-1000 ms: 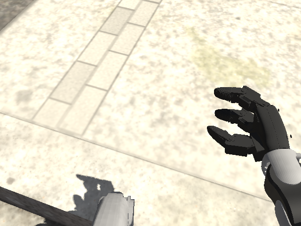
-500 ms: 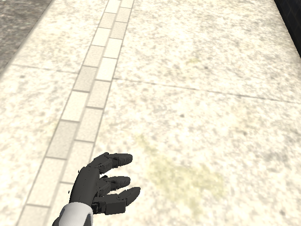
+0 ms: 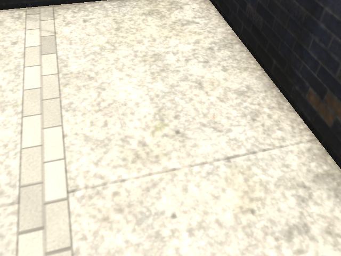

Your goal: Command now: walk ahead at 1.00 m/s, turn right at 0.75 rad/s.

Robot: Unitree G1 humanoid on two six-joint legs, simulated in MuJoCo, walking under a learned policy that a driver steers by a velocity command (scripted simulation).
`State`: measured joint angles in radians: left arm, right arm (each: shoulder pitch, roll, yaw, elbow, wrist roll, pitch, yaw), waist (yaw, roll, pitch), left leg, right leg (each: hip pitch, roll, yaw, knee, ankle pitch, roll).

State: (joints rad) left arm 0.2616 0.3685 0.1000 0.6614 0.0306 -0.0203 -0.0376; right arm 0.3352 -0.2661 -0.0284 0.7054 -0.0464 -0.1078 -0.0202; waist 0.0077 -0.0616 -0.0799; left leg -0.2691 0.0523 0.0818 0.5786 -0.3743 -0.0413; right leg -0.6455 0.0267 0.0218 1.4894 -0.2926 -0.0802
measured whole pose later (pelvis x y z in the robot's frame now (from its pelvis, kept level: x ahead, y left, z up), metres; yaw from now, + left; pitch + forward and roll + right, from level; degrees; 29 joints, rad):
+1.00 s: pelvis +0.69 -0.01 +0.01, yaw +21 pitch +1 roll -2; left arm 0.09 0.29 0.02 0.66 0.04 0.06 0.04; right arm 0.30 -0.31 -0.09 0.72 0.01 0.05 -0.01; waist -0.07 -0.02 0.08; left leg -0.30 -0.26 -0.26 0.38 -0.02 0.14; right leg -0.63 -0.02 0.18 1.02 -0.26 0.06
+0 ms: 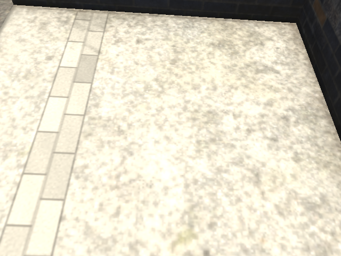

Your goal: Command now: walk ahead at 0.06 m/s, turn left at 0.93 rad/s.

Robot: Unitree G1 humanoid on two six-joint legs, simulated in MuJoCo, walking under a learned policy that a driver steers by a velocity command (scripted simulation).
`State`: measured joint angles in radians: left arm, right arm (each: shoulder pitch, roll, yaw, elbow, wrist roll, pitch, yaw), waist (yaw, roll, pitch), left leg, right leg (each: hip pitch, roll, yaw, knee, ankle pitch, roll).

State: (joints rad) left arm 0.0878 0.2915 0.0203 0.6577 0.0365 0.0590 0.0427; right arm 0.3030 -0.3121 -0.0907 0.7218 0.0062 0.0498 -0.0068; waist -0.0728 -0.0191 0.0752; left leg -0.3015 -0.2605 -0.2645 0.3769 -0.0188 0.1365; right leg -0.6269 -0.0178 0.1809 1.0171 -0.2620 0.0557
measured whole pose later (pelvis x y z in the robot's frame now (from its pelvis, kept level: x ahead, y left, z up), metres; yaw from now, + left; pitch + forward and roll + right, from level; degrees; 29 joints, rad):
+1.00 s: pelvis +0.11 -0.10 +0.01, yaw +19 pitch -2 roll +0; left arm 0.26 0.25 -0.01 0.93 0.01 0.01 0.02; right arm 0.19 -0.26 0.02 1.02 -0.01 0.03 -0.04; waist 0.02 0.00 0.02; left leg -0.09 -0.06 -0.11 0.38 -0.26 0.02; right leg -0.15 0.08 0.07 0.39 -0.21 -0.05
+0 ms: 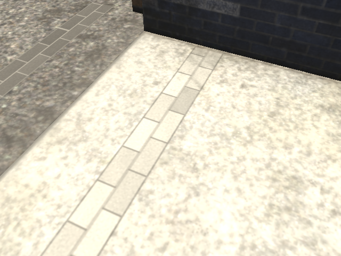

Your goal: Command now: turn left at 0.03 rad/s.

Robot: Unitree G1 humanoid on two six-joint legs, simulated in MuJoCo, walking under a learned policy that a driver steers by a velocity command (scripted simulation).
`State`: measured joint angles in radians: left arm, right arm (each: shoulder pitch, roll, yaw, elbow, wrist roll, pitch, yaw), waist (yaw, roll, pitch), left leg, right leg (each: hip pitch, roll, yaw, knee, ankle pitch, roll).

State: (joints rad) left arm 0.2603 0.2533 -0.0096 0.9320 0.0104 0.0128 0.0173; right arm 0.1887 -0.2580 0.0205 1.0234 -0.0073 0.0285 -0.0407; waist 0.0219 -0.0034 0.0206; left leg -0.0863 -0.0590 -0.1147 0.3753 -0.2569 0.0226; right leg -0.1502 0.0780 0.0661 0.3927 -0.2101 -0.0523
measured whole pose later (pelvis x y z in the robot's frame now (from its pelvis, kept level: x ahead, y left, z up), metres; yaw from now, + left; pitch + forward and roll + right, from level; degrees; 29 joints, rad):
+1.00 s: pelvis +0.01 +0.01 +0.00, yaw +0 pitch +0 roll +1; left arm 0.31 0.19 0.00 1.10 0.02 0.01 0.02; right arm 0.34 -0.18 0.01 1.15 -0.02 0.01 -0.04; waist 0.00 0.00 -0.03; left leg -0.13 -0.08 -0.11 0.46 -0.45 0.09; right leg -0.23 0.06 0.06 0.55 -0.45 -0.08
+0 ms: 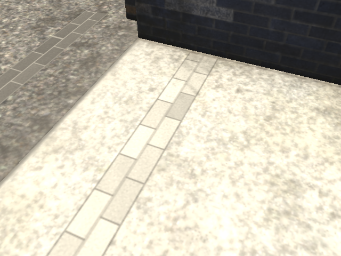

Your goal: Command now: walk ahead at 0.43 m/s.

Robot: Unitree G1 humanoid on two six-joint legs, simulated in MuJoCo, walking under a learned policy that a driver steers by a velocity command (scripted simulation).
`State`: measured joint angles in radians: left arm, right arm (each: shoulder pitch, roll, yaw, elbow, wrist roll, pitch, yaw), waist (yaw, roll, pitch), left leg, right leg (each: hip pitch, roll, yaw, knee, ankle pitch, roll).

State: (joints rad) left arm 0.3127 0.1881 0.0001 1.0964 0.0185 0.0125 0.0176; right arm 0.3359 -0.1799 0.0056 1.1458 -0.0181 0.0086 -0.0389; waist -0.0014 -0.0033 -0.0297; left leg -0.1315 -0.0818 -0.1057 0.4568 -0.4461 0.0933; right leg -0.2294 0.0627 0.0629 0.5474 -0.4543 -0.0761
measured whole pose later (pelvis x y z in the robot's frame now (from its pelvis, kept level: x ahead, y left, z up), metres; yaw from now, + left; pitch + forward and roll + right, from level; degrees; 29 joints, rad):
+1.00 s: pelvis +0.60 -0.04 -0.01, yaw -7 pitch +0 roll +1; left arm 0.12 0.20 0.03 0.84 0.04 -0.05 -0.03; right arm 0.34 -0.20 -0.03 0.99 0.00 -0.11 -0.02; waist -0.03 -0.02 0.12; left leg -0.01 -0.04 0.22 0.38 -0.36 0.07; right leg -0.58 0.00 -0.08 0.63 0.03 -0.09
